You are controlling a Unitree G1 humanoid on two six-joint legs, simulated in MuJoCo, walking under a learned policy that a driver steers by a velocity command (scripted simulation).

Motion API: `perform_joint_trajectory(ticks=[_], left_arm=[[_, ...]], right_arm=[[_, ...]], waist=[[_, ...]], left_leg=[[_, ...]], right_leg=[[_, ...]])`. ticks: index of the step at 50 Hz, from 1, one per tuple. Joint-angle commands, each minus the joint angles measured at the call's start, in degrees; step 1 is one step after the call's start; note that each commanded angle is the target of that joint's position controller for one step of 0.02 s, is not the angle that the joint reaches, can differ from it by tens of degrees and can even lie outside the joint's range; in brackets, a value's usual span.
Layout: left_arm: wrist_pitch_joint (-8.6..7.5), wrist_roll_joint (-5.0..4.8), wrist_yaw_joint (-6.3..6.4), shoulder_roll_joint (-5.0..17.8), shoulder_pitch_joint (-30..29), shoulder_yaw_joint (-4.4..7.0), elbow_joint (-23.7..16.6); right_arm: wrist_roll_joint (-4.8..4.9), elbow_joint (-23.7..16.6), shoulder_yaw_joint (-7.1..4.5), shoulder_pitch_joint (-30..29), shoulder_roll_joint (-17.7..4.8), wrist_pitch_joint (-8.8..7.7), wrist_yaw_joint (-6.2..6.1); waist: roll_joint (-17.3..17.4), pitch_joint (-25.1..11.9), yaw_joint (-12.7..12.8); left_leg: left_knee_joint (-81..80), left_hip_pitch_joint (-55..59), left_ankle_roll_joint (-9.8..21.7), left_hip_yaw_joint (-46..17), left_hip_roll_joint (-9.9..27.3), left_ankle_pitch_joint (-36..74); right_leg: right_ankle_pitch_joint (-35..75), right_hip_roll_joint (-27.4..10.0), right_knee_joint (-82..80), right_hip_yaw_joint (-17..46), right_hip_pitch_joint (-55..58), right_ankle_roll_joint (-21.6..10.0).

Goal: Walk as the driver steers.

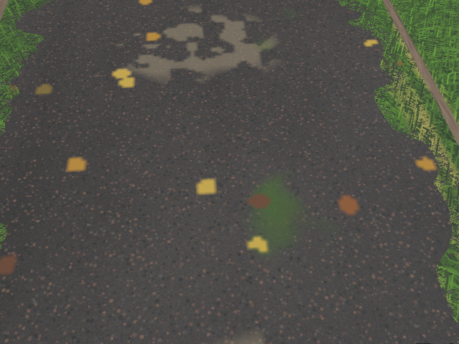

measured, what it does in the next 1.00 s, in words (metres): walks ahead, turning left: right foot, then left foot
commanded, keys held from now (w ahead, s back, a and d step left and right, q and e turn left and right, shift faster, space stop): q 0.44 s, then no key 0.56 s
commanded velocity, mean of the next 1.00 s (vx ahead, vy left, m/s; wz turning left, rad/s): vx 0.09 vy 0.00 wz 0.38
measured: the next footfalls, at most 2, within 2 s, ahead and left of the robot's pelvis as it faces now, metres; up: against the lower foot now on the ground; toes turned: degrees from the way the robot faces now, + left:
right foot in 0.42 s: +0.32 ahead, -0.10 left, +0.00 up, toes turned +22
left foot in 0.78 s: +0.17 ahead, +0.13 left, +0.00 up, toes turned +20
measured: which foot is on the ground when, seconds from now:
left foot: down 0.00-0.42, up 0.44-0.76, down 0.78-1.00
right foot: up 0.00-0.40, down 0.42-1.00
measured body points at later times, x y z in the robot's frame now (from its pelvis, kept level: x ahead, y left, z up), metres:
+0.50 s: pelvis +0.18 -0.02 +0.02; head +0.22 -0.02 +0.47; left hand +0.28 +0.29 -0.06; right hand +0.41 -0.25 -0.08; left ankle +0.09 +0.07 -0.67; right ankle +0.28 -0.11 -0.71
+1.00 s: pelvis +0.19 +0.02 +0.02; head +0.19 +0.03 +0.47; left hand +0.19 +0.30 -0.10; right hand +0.41 -0.15 -0.08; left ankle +0.14 +0.11 -0.71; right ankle +0.28 -0.11 -0.71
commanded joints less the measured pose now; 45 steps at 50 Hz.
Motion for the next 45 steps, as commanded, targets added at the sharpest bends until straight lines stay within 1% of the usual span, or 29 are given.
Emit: perform_joint_trajectory(ticks=[1, 2, 3, 4, 5, 8, 10, 12, 16, 19, 20, 21, 22, 23, 24, 25, 26, 27, 28, 31, 35, 37, 38, 39, 40, 41, 42, 43, 45], left_arm=[[-4.54, -2.12, -1.11, 7.73, -4.42, 0.49, -8.83], [-4.79, -1.57, -0.73, 7.25, -5.70, 0.23, -9.07], [-4.41, -0.10, -0.12, 7.79, -6.20, 0.68, -8.50], [-3.54, 0.44, 0.12, 8.73, -5.49, 1.24, -8.60], [-2.54, 0.56, 0.22, 8.50, -4.83, 1.38, -8.89], [-0.91, 0.95, 0.70, 5.47, -4.13, 0.54, -9.23], [-0.52, 1.07, 0.77, 4.76, -6.28, 0.11, -9.78], [-0.30, 0.77, 0.41, 4.73, -9.14, -0.09, -10.35], [-0.20, 0.24, -0.45, 5.71, -14.43, 0.05, -11.99], [-1.01, 0.26, -0.91, 7.04, -13.16, 0.84, -12.13], [-1.48, 0.34, -0.91, 7.23, -11.20, 1.10, -11.71], [-1.79, 1.11, -0.54, 9.58, -9.26, 1.68, -11.73], [-1.36, 2.15, 0.18, 13.04, -9.12, 2.18, -12.64], [-0.48, 2.99, -0.09, 12.29, -5.63, 2.25, -10.80], [-0.35, 1.73, -0.33, 9.26, -6.73, 1.53, -11.93], [-0.03, 1.36, -0.33, 6.92, -7.74, 0.92, -12.10], [0.38, 1.06, -0.42, 6.22, -9.27, 0.53, -12.34], [0.79, 0.68, -0.38, 6.53, -10.60, 0.46, -12.19], [1.23, 0.88, -0.36, 6.98, -11.31, 0.44, -11.95], [2.01, 1.04, -0.26, 7.17, -11.97, 0.62, -11.35], [2.63, 0.18, -0.46, 8.67, -10.08, 0.94, -9.90], [2.84, -0.48, -0.59, 8.08, -10.37, 0.48, -9.31], [2.63, -0.61, -0.73, 7.07, -7.66, 0.06, -8.09], [2.18, 0.57, -1.09, 5.09, -6.49, -0.68, -8.04], [1.56, 1.60, -1.29, 1.64, -5.34, -1.56, -8.80], [1.57, 1.99, -0.99, 3.88, -8.71, -1.25, -8.52], [1.54, 1.84, -0.96, 4.45, -10.16, -1.01, -8.21], [1.66, 1.84, -0.68, 4.38, -10.22, -0.98, -7.38], [1.95, 1.52, -0.39, 5.68, -8.24, -0.67, -6.34]], right_arm=[[-1.09, -1.74, -3.72, 15.79, -12.85, -0.79, -1.02], [-0.15, -2.08, -3.24, 12.35, -10.50, -1.01, -1.12], [0.45, -2.79, -2.75, 8.77, -8.60, -0.74, -1.41], [-0.20, -3.79, -2.29, 6.68, -7.55, -0.47, -1.79], [-0.79, -4.44, -2.31, 5.69, -7.75, -0.24, -1.94], [-0.89, -4.37, -3.08, 5.56, -10.18, 0.03, -2.71], [-0.12, -4.21, -3.25, 5.82, -10.66, 1.02, -3.57], [0.40, -4.25, -3.21, 6.11, -10.48, 2.24, -4.33], [0.24, -4.58, -3.07, 7.09, -10.12, 3.84, -4.91], [0.29, -5.80, -2.82, 5.40, -9.53, 4.18, -4.97], [0.43, -6.48, -2.60, 3.84, -9.08, 4.17, -5.01], [-0.18, -7.47, -1.91, 4.37, -6.93, 3.96, -4.98], [-1.29, -7.80, -0.98, 9.13, -3.55, 3.60, -4.90], [-0.62, -8.12, -1.40, 12.78, -6.31, 3.45, -4.76], [-0.59, -6.10, -2.66, 14.11, -10.89, 3.59, -4.71], [-0.22, -5.31, -3.18, 11.38, -11.80, 4.29, -4.82], [0.01, -4.85, -3.05, 10.16, -10.52, 5.19, -5.10], [-0.09, -5.47, -2.77, 8.91, -9.50, 5.70, -5.22], [0.02, -5.67, -2.18, 8.54, -7.54, 5.93, -5.04], [-0.21, -6.05, -0.78, 7.73, -4.06, 5.62, -4.76], [-0.42, -5.93, -0.60, 6.59, -4.80, 5.35, -3.98], [-0.70, -4.44, -0.64, 9.05, -4.42, 5.17, -3.42], [-1.27, -4.70, -0.68, 8.65, -5.36, 5.13, -3.36], [-2.11, -5.44, -1.11, 9.04, -8.67, 5.12, -3.73], [-2.70, -5.35, -1.03, 5.44, -9.84, 5.16, -3.69], [-2.99, -6.34, 0.01, 2.52, -5.58, 4.51, -3.29], [-3.26, -5.76, 0.62, 2.05, -3.67, 3.78, -3.08], [-3.20, -5.03, 0.45, 3.04, -4.37, 3.17, -3.04], [-2.65, -3.99, 0.65, 4.72, -4.56, 2.24, -3.07]], waist=[[4.72, -21.67, -8.32], [0.55, -15.25, -6.09], [-1.55, -10.75, -3.97], [-0.83, -9.20, -1.93], [-0.39, -8.53, -0.61], [0.88, -8.76, 0.63], [2.45, -10.31, -0.04], [4.05, -11.44, -1.18], [5.73, -10.45, -3.11], [7.67, -9.44, -1.67], [7.89, -9.22, 0.11], [5.06, -11.49, 0.14], [-7.70, -14.16, -3.07], [-19.17, -16.64, -3.78], [-12.33, -15.03, -2.85], [-7.87, -12.81, -1.97], [-5.76, -10.98, -2.05], [-6.11, -9.39, -2.20], [-6.80, -8.43, -2.70], [-10.56, -9.93, -2.27], [-12.53, -11.15, -0.55], [-11.31, -9.84, -2.38], [-9.69, -8.99, -2.09], [-2.16, -9.56, -0.89], [10.20, -8.14, 2.61], [8.89, -5.92, 0.52], [7.50, -4.41, 0.50], [7.29, -3.98, -0.01], [7.35, -2.17, 0.11]], left_leg=[[-15.21, 49.90, 17.20, -38.34, 20.57, 26.81], [-14.56, 41.45, 14.49, -30.31, 17.50, 30.58], [-15.45, 32.83, 12.45, -25.28, 15.25, 32.43], [-16.91, 25.91, 11.79, -22.61, 14.07, 34.88], [-18.05, 21.51, 11.53, -21.49, 13.10, 36.77], [-18.23, 16.15, 10.51, -16.95, 10.40, 42.85], [-16.88, 15.80, 8.49, -15.49, 8.47, 40.81], [-15.66, 15.99, 6.30, -15.80, 7.23, 35.53], [-12.73, 18.48, 4.70, -21.81, 7.73, 24.73], [-9.11, 20.99, 3.32, -27.72, 7.48, 18.88], [-6.79, 20.22, 1.79, -27.91, 5.76, 16.26], [-1.21, 16.33, -0.59, -26.12, 3.12, 8.78], [11.02, 6.78, -4.02, -18.06, -3.91, -17.70], [22.35, -2.19, -7.19, -12.61, -6.37, -33.80], [31.02, -3.66, -9.16, -13.83, -3.44, -30.53], [34.56, -4.75, -10.33, -12.83, -2.52, -26.38], [34.95, -4.40, -11.17, -12.28, -2.00, -24.03], [33.59, -3.81, -11.63, -12.17, -1.15, -21.70], [30.49, -0.95, -11.83, -10.29, -1.07, -20.10], [17.05, 5.68, -12.01, -6.20, -0.24, -18.83], [1.51, 13.05, -10.32, -4.22, 0.96, -12.26], [-11.32, 20.10, -7.90, -2.35, 0.04, -2.91], [-15.48, 24.06, -6.04, -4.40, 1.17, 0.69], [-17.01, 28.09, -3.10, -13.61, 9.04, 5.61], [-17.81, 19.85, 1.95, -18.79, 15.08, 3.05], [-19.98, 13.46, 2.82, -18.79, 13.71, -6.56], [-19.66, 12.57, 0.30, -16.36, 10.51, -11.78], [-19.20, 12.40, -1.61, -14.63, 8.50, -12.84], [-19.19, 11.36, -2.92, -13.94, 7.67, -10.93]], right_leg=[[-2.80, 3.58, 32.08, 14.49, -38.34, -0.82], [1.70, 1.06, 26.92, 13.76, -38.03, -1.40], [4.16, -0.66, 22.52, 12.95, -35.61, -1.04], [5.76, -1.57, 20.49, 13.03, -31.14, -0.80], [6.58, -1.45, 18.51, 12.83, -28.31, -0.40], [11.12, 0.40, 8.47, 11.16, -26.19, 1.36], [17.18, 1.84, 1.53, 10.98, -24.95, 2.19], [22.89, 3.24, -4.28, 11.22, -23.27, 2.57], [22.77, 5.04, -12.84, 12.94, -22.78, 2.31], [21.67, 5.69, -21.51, 13.96, -19.36, 0.51], [27.93, 5.05, -27.99, 13.43, -14.80, -0.79], [37.90, -1.66, -29.33, 17.59, -6.23, -3.51], [60.64, -14.25, -27.14, 28.63, 4.44, -9.99], [62.62, -23.25, -29.21, 43.80, 7.83, -20.32], [56.95, -21.04, -29.14, 41.50, 6.35, -20.77], [52.83, -16.87, -27.88, 33.44, 4.33, -17.96], [49.11, -13.46, -28.33, 28.49, 1.38, -16.03], [46.07, -12.31, -29.27, 26.47, -1.26, -15.64], [44.89, -10.06, -30.39, 23.02, -4.38, -15.02], [44.97, -8.07, -31.00, 18.32, -5.14, -15.10], [38.44, -9.72, -30.44, 19.52, -4.40, -15.84], [30.77, -8.37, -29.21, 18.43, -8.30, -13.53], [24.95, -7.02, -28.79, 17.69, -11.70, -10.14], [17.14, -3.68, -22.92, 13.93, -16.41, -5.57], [9.55, 1.65, -22.04, 7.83, -15.36, -1.79], [12.15, 1.05, -22.49, 9.30, -10.31, -0.39], [17.36, 1.08, -24.17, 9.50, -8.46, -0.17], [20.09, 1.09, -24.36, 9.28, -7.20, 0.05], [21.91, 0.23, -25.20, 10.20, -6.38, -0.03]])
Velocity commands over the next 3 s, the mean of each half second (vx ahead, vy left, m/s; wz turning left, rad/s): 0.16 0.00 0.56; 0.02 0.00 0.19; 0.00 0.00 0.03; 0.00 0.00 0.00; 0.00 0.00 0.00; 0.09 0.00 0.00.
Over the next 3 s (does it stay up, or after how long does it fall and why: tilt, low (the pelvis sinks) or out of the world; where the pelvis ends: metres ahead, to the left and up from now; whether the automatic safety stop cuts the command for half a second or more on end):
stays up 0.26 0.01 0.02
